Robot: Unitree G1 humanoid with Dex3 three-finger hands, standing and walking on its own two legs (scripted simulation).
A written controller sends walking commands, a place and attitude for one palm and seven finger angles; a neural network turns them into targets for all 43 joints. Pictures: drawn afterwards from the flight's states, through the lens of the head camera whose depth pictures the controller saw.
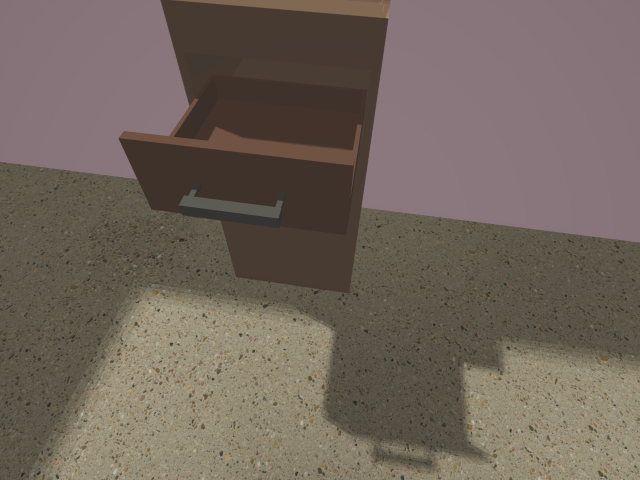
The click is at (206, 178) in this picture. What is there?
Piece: drawer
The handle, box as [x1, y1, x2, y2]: [179, 183, 285, 227]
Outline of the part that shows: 179,204 180,210 184,215 279,227 282,217 281,208 285,195 282,193 279,194 276,205 274,207 201,198 196,196 201,187 200,183 195,183 190,193 187,196 184,195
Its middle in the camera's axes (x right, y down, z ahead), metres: -0.15 -0.06 +0.66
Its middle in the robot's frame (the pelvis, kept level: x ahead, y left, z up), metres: +0.54 +0.18 +0.00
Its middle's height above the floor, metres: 0.77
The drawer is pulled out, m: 0.30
